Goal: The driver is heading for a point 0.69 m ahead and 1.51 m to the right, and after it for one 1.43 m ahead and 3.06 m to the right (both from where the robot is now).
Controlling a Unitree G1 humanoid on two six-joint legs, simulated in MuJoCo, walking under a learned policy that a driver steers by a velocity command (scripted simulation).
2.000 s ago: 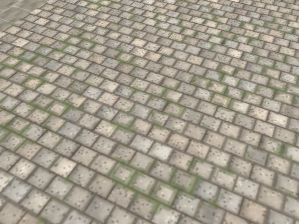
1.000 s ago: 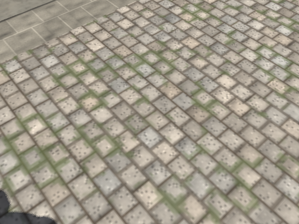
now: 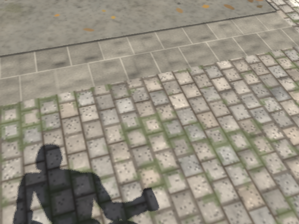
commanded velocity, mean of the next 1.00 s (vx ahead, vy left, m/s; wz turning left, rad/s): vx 0.07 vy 0.00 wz -0.50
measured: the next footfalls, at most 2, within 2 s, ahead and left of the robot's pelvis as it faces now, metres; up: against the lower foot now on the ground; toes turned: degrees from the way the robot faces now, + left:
right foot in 0.38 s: +0.20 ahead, -0.14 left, +0.00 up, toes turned -14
left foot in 0.80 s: +0.24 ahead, +0.08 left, +0.00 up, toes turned -31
